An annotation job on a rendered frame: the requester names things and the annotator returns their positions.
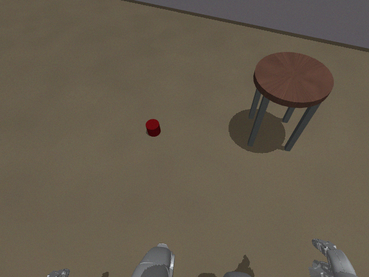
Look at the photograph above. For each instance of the tin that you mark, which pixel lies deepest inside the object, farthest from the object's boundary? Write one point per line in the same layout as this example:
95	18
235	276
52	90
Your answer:
153	127

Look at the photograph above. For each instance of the stool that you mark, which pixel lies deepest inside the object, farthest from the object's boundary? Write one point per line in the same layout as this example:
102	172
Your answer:
290	79

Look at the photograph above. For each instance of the right robot hand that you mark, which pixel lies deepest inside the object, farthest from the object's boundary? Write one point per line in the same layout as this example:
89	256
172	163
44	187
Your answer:
337	260

